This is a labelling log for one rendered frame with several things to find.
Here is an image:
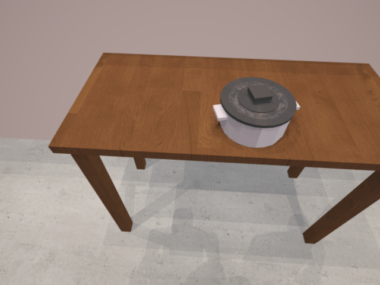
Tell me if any pot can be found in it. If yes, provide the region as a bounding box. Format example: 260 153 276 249
213 101 300 148

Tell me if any knob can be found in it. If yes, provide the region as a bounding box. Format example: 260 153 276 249
247 85 273 102

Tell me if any table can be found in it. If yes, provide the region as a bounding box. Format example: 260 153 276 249
48 53 380 244

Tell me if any lid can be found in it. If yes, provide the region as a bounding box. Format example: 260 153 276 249
220 77 297 128

